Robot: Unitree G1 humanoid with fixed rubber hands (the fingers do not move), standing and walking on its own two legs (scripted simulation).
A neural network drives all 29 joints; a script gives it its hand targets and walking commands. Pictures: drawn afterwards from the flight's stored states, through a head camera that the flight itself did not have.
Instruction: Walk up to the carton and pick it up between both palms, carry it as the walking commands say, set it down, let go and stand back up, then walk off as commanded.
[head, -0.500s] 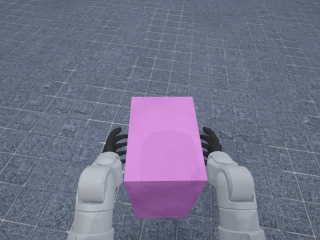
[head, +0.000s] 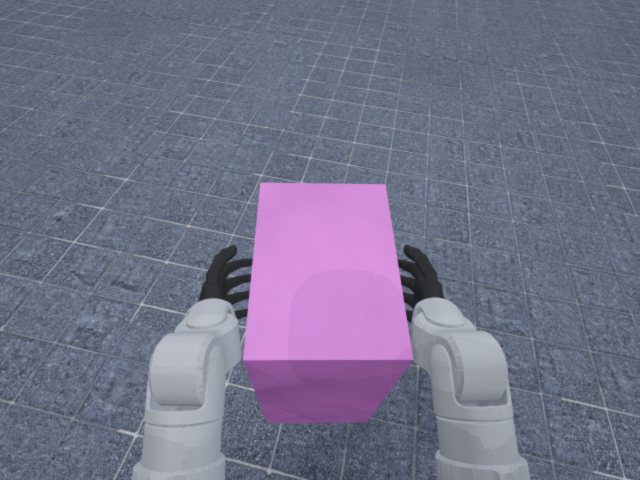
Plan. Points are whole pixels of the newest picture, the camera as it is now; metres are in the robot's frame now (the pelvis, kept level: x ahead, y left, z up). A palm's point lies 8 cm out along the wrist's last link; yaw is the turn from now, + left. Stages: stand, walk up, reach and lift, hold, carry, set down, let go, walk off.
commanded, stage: carry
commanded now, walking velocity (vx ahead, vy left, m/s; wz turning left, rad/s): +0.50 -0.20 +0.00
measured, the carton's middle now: (319, 316) +0.32 +0.01 +0.02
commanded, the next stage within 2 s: none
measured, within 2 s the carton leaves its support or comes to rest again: neither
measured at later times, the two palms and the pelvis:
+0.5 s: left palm (324, 147) +0.60 +0.01 +0.09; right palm (465, 155) +0.60 -0.23 +0.09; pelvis +0.30 -0.11 +0.02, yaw +2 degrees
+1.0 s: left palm (350, 84) +0.77 -0.03 +0.11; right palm (475, 96) +0.76 -0.27 +0.11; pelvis +0.47 -0.14 +0.02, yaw -1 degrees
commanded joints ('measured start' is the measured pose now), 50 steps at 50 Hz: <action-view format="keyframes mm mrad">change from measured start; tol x32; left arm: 1 -355 -1007 -488 -117 -257 -10 -157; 50 -297 -999 -443 -181 -260 0 -136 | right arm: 1 -247 976 373 -87 198 -2 125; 50 -321 1002 445 -238 277 32 114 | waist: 1 -52 282 -395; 12 -55 272 -309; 17 8 -249 -421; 50 -26 221 -410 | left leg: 1 705 470 -731 -284 148 202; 13 480 201 -10 -103 488 -104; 18 -284 39 -150 645 -405 -146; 28 77 -50 -55 -103 52 -74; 34 637 322 -314 -79 1208 94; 44 170 24 -51 -72 277 -65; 48 699 208 -215 -24 1254 21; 50 676 214 -182 33 1209 19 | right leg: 1 -550 -12 150 579 52 23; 13 -64 -1 -77 -337 393 52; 16 487 -392 421 -312 830 -142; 23 368 -277 109 -304 1242 -80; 29 273 -185 10 -219 979 -18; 35 -157 -75 33 -184 30 87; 43 320 -188 43 -171 1295 29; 50 -202 -14 -45 -322 93 86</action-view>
